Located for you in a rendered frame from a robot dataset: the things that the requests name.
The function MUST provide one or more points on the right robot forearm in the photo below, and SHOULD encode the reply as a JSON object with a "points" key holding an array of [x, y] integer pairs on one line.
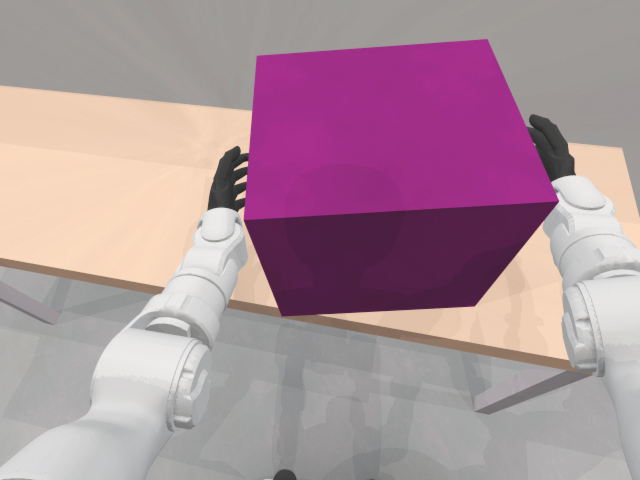
{"points": [[587, 242]]}

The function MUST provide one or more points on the robot left upper arm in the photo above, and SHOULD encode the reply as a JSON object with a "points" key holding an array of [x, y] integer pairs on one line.
{"points": [[148, 386]]}

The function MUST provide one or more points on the robot left hand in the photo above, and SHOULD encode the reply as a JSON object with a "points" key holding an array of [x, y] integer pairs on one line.
{"points": [[223, 191]]}

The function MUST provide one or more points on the left robot forearm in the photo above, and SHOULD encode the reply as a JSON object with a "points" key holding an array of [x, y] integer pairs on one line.
{"points": [[198, 292]]}

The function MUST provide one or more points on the robot right hand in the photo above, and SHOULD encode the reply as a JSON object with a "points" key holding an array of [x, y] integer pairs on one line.
{"points": [[551, 147]]}

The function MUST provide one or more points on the robot right upper arm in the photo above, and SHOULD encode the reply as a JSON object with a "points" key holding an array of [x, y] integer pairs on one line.
{"points": [[601, 333]]}

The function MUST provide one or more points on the table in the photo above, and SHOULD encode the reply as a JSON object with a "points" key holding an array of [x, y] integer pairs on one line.
{"points": [[109, 190]]}

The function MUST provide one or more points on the carton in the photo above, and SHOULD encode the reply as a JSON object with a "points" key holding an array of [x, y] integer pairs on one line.
{"points": [[389, 178]]}

